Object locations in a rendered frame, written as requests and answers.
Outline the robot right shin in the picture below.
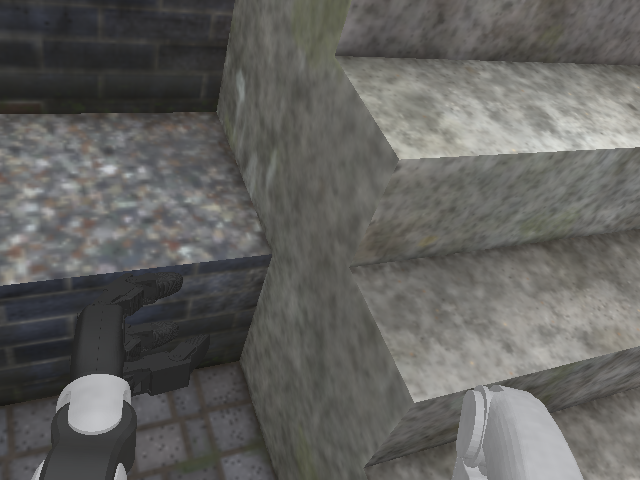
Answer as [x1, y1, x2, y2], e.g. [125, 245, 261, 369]
[451, 454, 488, 480]

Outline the robot left hand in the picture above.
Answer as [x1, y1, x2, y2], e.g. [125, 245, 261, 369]
[69, 272, 210, 397]

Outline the robot left forearm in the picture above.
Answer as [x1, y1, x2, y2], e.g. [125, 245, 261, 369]
[31, 374, 137, 480]

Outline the right robot thigh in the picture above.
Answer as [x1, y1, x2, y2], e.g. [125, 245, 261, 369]
[456, 385, 584, 480]

